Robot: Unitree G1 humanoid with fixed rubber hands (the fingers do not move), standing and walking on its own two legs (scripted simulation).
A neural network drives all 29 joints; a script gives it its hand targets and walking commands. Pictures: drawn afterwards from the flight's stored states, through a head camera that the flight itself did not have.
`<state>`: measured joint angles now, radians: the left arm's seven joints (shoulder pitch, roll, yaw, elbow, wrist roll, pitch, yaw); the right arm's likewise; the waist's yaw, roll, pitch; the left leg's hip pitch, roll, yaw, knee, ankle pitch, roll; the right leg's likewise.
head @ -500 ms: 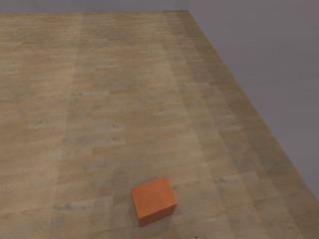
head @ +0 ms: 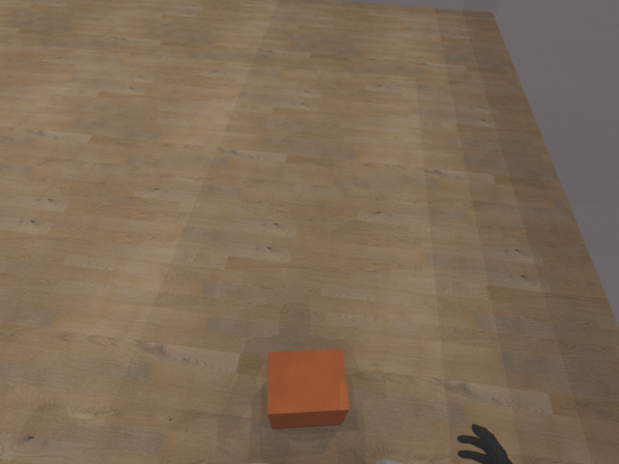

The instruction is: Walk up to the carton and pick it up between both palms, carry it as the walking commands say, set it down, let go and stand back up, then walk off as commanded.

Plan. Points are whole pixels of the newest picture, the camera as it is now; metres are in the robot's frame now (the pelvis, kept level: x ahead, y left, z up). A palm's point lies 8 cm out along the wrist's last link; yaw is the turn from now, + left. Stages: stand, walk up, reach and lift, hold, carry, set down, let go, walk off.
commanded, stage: walk up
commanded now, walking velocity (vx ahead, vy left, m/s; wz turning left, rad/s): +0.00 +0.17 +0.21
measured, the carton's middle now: (306, 390) +0.36 +0.04 -0.66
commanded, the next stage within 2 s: stand in 0.80 s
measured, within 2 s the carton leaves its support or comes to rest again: neither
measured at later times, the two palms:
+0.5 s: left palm out of the picture +0.01 +0.31 -0.15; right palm out of the picture +0.08 -0.21 -0.12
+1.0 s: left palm out of the picture -0.05 +0.26 -0.13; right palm out of the picture +0.01 -0.18 -0.13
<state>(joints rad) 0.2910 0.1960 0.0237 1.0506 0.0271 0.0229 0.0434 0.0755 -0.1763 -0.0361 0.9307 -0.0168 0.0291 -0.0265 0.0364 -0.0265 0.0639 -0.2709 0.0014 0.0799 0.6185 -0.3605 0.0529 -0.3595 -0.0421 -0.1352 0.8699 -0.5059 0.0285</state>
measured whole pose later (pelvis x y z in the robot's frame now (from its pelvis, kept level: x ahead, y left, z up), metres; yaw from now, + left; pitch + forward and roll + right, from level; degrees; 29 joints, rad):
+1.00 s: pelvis -0.02 +0.04 +0.02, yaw +5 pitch -2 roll +0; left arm 0.26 0.15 0.01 1.16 0.01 -0.02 0.03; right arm 0.22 -0.16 -0.03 1.15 -0.01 0.00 -0.02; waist 0.00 0.02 0.04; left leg -0.14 0.05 0.06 0.38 -0.19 -0.03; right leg -0.10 -0.01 -0.07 0.39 -0.25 -0.02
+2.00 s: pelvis -0.13 +0.04 -0.10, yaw +4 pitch +19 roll +2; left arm -0.55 0.10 0.16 0.55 -0.04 0.46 0.12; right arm -0.64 -0.30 -0.15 0.74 0.05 0.39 0.09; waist 0.01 -0.01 0.10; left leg -1.13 0.05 0.06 1.13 -0.33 0.00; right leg -1.12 -0.04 -0.02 1.20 -0.41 -0.02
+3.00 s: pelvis -0.12 +0.05 -0.21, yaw +2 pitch +46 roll +2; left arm -0.94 0.09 0.27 0.68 -0.05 0.13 0.18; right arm -1.09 -0.40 -0.20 0.95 0.08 0.09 0.09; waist 0.01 0.01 -0.06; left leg -1.88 0.00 0.02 1.52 -0.44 -0.01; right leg -1.88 -0.01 0.04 1.56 -0.49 0.01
